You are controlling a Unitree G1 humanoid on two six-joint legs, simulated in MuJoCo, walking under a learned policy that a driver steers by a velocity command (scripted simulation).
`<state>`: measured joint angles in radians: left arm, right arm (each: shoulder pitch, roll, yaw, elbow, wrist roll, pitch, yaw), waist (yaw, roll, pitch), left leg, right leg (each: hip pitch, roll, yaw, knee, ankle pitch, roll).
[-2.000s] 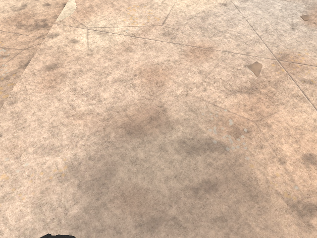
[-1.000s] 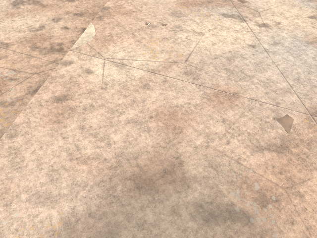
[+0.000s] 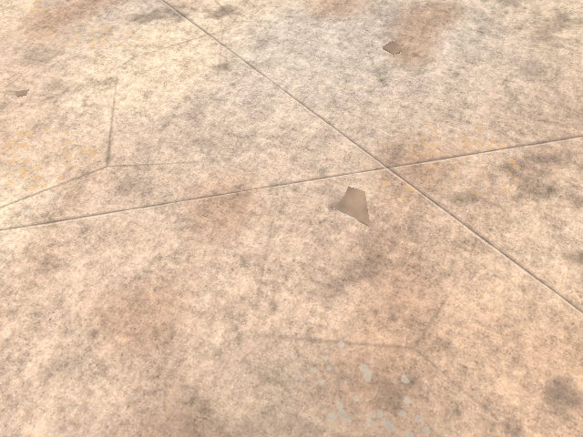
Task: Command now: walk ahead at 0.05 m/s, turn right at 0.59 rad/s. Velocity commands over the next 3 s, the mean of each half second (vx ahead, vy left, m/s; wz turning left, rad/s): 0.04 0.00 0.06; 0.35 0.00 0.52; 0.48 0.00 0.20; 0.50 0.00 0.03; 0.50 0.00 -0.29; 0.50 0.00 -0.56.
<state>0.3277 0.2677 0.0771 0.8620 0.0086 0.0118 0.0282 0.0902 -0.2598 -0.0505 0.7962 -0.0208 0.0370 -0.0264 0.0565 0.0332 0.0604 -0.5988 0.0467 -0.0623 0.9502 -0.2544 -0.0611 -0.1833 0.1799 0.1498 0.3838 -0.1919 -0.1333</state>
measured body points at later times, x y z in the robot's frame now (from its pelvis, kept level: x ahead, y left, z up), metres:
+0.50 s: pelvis +0.04 +0.05 +0.00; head +0.07 +0.07 +0.45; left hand +0.13 +0.34 -0.13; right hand +0.14 -0.23 -0.12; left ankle +0.07 +0.15 -0.74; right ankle +0.01 -0.09 -0.70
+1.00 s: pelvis +0.16 +0.08 -0.01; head +0.20 +0.08 +0.44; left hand +0.02 +0.31 -0.14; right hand +0.44 -0.06 -0.12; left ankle +0.23 +0.24 -0.71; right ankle +0.04 -0.07 -0.74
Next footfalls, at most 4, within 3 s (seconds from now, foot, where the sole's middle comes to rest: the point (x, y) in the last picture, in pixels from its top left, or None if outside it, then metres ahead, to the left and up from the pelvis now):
0.22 left None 0.11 0.14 -0.78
0.60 right None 0.08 -0.06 -0.78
1.08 left None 0.30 0.25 -0.78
1.62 right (226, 340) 0.67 0.27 -0.78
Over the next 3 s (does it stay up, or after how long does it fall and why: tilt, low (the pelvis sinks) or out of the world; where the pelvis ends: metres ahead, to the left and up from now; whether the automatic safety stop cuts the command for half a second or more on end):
stays up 1.13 0.55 0.00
